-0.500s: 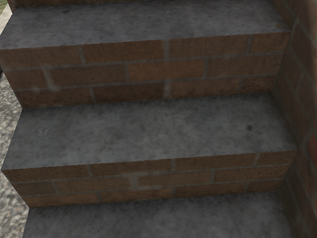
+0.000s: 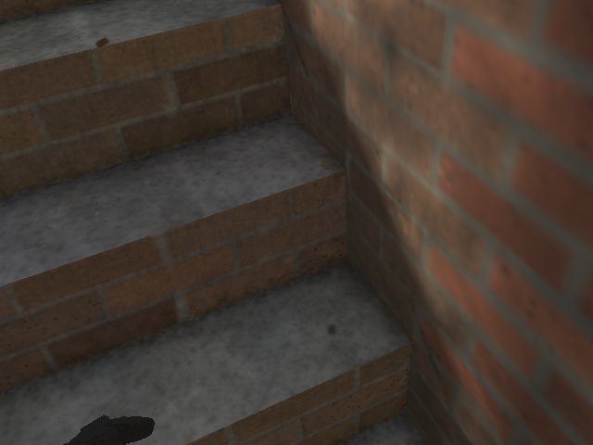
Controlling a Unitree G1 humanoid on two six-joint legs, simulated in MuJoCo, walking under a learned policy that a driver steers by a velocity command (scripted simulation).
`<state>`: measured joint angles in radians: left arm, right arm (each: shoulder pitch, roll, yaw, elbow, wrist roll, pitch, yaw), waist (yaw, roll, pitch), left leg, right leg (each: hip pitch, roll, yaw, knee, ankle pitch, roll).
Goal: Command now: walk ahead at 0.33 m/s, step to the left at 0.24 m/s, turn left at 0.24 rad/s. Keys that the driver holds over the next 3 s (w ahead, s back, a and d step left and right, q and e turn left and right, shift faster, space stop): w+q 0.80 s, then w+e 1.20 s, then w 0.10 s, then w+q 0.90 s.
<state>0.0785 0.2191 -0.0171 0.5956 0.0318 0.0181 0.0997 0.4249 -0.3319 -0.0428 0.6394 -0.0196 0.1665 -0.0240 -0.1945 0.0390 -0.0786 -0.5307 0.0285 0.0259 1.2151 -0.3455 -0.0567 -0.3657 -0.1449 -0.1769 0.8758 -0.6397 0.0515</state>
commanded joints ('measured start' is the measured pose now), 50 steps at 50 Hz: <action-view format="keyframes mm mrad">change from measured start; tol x64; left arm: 1 -107 145 64 -80 -70 0 8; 50 327 106 87 317 -73 -111 -170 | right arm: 1 131 11 7 -10 -22 -14 28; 50 -110 -20 4 -29 -15 -173 -8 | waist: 1 21 -197 102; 50 40 199 -138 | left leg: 1 101 120 57 -609 2 140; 6 97 206 -801 -1046 -421 404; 21 -113 8 -525 -920 14 280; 32 -744 -77 -246 1196 125 13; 40 -944 107 -156 924 6 0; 45 406 -123 262 -92 -107 163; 50 316 344 -757 -881 -216 271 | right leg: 1 23 -264 195 -340 308 -179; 16 -559 185 294 591 361 -91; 24 744 46 324 -296 605 -132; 28 194 -317 930 -618 -237 -440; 43 89 -170 118 -985 740 -286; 46 -23 -122 138 -456 2027 -253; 50 -75 147 329 735 489 -125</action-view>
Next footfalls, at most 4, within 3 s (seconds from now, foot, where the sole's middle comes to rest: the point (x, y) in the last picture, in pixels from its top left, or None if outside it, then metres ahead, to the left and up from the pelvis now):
0.04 left None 0.06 0.13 -0.73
0.48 right None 0.12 -0.13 -0.73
0.86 left None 0.21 0.33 -0.52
1.40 right None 0.42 0.11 -0.31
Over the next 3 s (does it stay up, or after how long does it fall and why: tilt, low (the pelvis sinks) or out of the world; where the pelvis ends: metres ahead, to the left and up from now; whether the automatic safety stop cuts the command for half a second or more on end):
stays up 0.10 -0.12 0.01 its command is cut before an obstacle from the start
